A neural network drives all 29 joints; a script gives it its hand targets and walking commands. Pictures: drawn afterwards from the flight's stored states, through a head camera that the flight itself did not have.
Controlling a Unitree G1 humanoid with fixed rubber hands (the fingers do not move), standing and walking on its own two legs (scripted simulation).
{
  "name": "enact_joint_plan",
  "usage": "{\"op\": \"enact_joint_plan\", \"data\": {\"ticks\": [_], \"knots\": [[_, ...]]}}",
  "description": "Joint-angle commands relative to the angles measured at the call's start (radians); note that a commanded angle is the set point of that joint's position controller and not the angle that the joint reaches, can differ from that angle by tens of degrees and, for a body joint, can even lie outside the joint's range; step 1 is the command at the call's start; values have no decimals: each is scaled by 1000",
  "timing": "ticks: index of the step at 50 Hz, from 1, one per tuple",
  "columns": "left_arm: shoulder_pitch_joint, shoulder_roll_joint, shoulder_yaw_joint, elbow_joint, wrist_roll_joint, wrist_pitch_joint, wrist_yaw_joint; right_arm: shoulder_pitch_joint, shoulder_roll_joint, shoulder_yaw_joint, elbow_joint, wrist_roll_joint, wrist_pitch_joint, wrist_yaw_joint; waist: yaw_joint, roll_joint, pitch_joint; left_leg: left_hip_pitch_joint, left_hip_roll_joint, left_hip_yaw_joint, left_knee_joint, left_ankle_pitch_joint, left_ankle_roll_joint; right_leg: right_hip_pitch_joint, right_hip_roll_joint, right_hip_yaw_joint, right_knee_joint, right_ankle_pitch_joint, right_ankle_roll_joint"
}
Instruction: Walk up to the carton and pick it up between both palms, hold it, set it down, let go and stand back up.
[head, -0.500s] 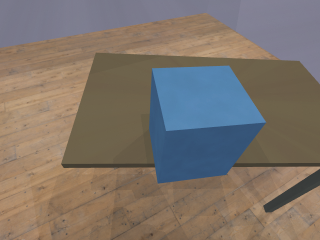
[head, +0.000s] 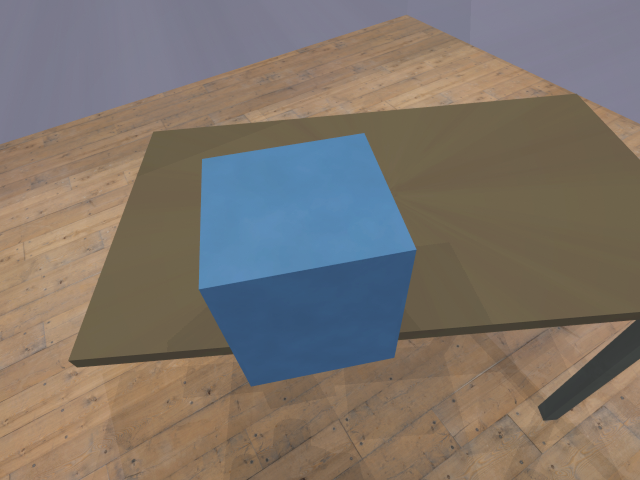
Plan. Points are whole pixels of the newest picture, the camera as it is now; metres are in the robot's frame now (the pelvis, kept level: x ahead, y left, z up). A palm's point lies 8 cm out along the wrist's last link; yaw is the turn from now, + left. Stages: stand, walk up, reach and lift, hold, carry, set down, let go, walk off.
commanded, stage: walk up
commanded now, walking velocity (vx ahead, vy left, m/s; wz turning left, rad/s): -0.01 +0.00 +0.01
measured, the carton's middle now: (305, 265) +0.40 +0.01 +0.05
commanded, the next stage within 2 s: none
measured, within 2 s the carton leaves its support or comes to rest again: neither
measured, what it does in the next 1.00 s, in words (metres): steps on the spot: left foot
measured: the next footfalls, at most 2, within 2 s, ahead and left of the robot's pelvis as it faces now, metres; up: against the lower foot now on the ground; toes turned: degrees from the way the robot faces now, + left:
left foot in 0.16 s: -0.01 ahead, +0.12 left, +0.00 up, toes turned +2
left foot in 1.46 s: -0.01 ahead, +0.21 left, +0.00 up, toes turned +1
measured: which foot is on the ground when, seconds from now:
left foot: up 0.00-0.14, down 0.16-1.00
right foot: down 0.00-1.00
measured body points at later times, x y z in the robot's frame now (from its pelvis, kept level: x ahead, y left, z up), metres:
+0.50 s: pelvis -0.03 +0.02 +0.00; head -0.02 +0.01 +0.45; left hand -0.03 +0.24 -0.16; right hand -0.04 -0.19 -0.17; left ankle -0.05 +0.11 -0.75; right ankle +0.01 -0.10 -0.75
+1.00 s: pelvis -0.03 +0.04 -0.01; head -0.02 +0.05 +0.44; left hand -0.02 +0.26 -0.17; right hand -0.03 -0.16 -0.17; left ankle -0.05 +0.12 -0.75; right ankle +0.01 -0.10 -0.75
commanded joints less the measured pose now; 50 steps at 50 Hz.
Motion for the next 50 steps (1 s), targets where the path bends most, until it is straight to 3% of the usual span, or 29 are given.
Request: {"op": "enact_joint_plan", "data": {"ticks": [1,2,3,5,8,9,10,12,14,16,18,20,21,22,23,25,28,30,32,36,37,38,39,43,46,47,48,49,50], "knots": [[71,130,9,-11,-4,-23,1,95,-15,6,-5,0,-3,-13,18,-232,-94,39,3,24,-119,14,-14,104,-203,159,-86,455,-107],[75,108,-1,4,-1,-22,-1,81,-13,10,-3,2,-7,-14,36,-268,-77,56,18,36,-157,15,-15,65,-201,154,-88,436,-122],[94,113,-4,13,8,-19,1,83,-24,9,-9,8,-6,-16,32,-210,-57,74,12,30,-176,36,-20,58,-208,190,-78,449,-126],[48,164,12,12,3,-7,5,126,16,24,9,13,-14,-19,-4,-214,-72,125,12,45,-366,114,-9,57,-196,180,-44,342,-118],[57,128,9,11,-4,3,-1,136,-40,12,20,3,-36,-19,7,-46,-68,250,88,-44,-496,324,18,-27,-157,195,-53,101,-52],[25,138,20,-14,-3,1,1,114,-56,19,30,9,-35,-21,30,36,6,171,89,-49,-483,394,23,-42,-144,155,-49,152,-38],[12,112,20,-11,-12,-2,-3,89,-38,25,34,10,-37,-15,30,57,5,88,83,-59,-499,294,33,37,-112,112,-50,78,-31],[69,85,12,29,-2,11,-2,24,-6,40,9,7,-50,-9,38,48,40,82,97,-59,-537,250,35,-4,-70,99,-44,53,-14],[66,148,30,36,-3,10,-2,62,1,36,22,7,-55,-14,35,-24,11,81,78,-56,-541,256,44,46,-96,112,-38,86,-18],[84,102,16,39,8,12,-2,64,-34,26,43,11,-50,-18,46,12,47,60,56,-43,-562,163,38,23,-88,100,-47,8,-1],[67,98,18,46,6,20,-4,99,-12,30,44,13,-51,-14,24,-80,54,11,74,-65,-581,92,55,20,-71,63,-31,-12,9],[133,90,12,68,6,16,-5,90,-22,27,39,12,-50,-17,51,-10,64,31,72,-59,-576,103,59,-25,-75,90,-48,-26,15],[117,83,9,63,5,13,-4,102,18,33,41,16,-54,-15,33,-46,22,52,74,-71,-581,112,65,-8,-78,94,-37,-24,5],[64,119,23,39,20,13,-1,97,-41,19,40,18,-45,-20,38,-10,72,-62,56,-52,-572,58,57,1,-104,77,2,-13,14],[100,107,16,48,15,16,-3,83,-30,28,43,14,-46,-21,36,-3,71,-34,61,-76,-598,26,65,-27,-66,66,-9,-29,23],[112,98,16,49,6,9,-1,84,-39,16,32,11,-50,-18,49,-97,0,30,60,-59,-575,104,71,-11,-96,78,-1,-23,23],[118,119,21,49,15,1,9,97,-16,14,34,8,-54,-16,51,-93,-40,106,33,-19,-482,241,59,-42,-134,133,-32,-9,14],[138,174,43,50,21,4,12,103,-33,8,32,2,-49,-16,66,-109,-10,58,19,-3,-439,192,56,-73,-159,148,-49,-54,9],[136,140,35,53,21,8,11,109,2,12,19,7,-46,-18,41,-210,33,86,30,-5,-427,231,42,-131,-187,195,-78,-47,-14],[91,120,34,21,21,10,20,144,-12,11,19,2,-52,-18,28,-71,-44,93,62,-46,-438,311,71,-102,-177,149,41,61,-17],[126,99,24,40,10,14,17,105,-7,15,-1,-2,-60,-18,46,-74,-23,122,91,-84,-507,326,84,-140,-111,100,60,43,3],[104,95,23,29,17,14,16,101,-16,15,1,4,-57,-19,42,21,-29,96,82,-67,-506,281,81,-120,-112,79,51,41,7],[73,145,39,12,16,16,19,108,-49,5,1,0,-52,-21,39,48,-5,13,72,-70,-517,245,79,-78,-114,44,86,39,26],[118,89,29,59,13,29,8,110,-6,28,-10,0,-64,-21,34,-55,-23,75,120,-152,-592,207,105,-89,-54,28,80,-24,43],[100,65,21,33,9,25,8,118,-11,27,10,12,-63,-18,40,-3,86,0,95,-117,-621,158,73,-71,-88,40,50,13,55],[138,47,19,75,6,35,7,117,-8,40,-8,1,-71,-16,33,-93,88,19,130,-174,-638,166,90,-65,-51,44,33,13,58],[158,42,13,78,4,29,6,109,6,33,-2,6,-72,-13,51,-64,76,42,103,-113,-623,196,81,-60,-68,61,12,28,47],[172,60,17,90,-4,28,3,103,-23,36,1,5,-79,-10,48,-76,78,52,117,-140,-631,214,69,-72,-63,67,5,24,41],[161,59,13,83,1,19,3,111,1,45,8,8,-82,-8,56,-15,64,40,93,-110,-613,226,69,-13,-84,78,-14,54,34]]}}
